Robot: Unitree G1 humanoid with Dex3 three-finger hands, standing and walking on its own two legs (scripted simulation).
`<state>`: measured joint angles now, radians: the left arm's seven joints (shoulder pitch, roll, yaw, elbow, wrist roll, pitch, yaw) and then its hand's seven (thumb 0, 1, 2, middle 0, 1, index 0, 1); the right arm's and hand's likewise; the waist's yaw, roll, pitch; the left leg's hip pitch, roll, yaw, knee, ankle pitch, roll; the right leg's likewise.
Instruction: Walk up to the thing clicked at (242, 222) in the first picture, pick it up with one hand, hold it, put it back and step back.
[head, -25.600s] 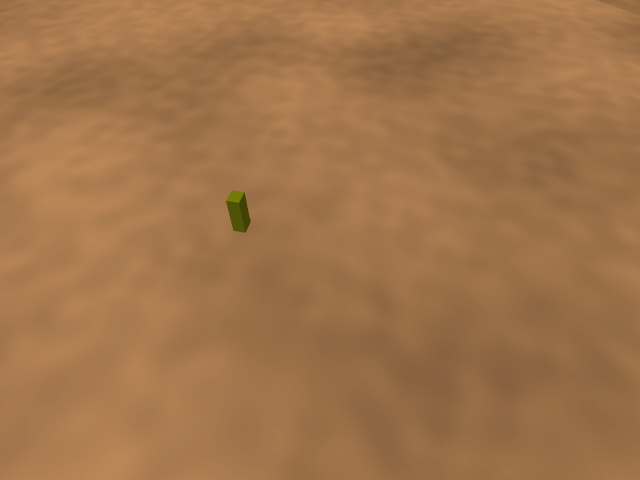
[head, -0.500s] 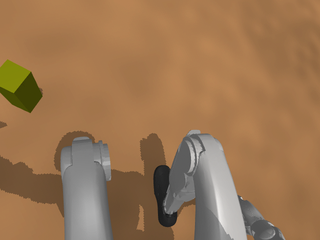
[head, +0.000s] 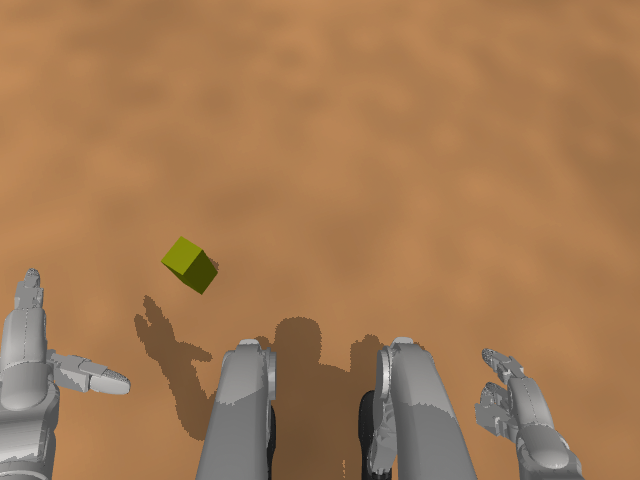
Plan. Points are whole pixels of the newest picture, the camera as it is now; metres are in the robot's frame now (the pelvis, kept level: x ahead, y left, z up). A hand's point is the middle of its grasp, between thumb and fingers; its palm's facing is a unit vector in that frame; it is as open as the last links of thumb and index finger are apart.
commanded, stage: home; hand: left
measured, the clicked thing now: (192, 267) +0.48 +0.29 -0.45
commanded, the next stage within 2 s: none
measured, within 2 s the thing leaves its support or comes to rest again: neither
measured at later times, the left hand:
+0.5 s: hand (91, 357) +0.25 +0.20 +0.10, palm faces +0.15 -0.93 -0.34, open 17.6 cm
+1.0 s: hand (93, 387) +0.22 +0.18 +0.13, palm faces +0.16 -0.94 -0.30, open 17.7 cm
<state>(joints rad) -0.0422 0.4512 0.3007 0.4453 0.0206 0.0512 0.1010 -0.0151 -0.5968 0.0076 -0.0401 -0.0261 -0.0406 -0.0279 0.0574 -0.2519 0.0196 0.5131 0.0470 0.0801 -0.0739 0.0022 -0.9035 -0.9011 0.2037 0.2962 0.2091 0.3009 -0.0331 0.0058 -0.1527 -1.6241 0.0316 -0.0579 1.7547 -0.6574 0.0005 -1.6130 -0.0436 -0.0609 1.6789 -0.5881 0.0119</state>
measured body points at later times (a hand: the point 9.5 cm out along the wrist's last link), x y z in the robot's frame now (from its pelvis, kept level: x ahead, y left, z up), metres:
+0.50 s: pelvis +0.06 +0.00 +0.17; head +0.10 +0.01 +0.62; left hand +0.23 +0.25 +0.12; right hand +0.22 -0.24 +0.09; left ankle +0.06 +0.12 -0.50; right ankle +0.08 -0.13 -0.50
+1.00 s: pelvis +0.07 -0.01 +0.19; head +0.08 -0.01 +0.64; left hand +0.21 +0.23 +0.15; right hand +0.24 -0.24 +0.12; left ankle +0.06 +0.12 -0.50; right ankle +0.08 -0.13 -0.50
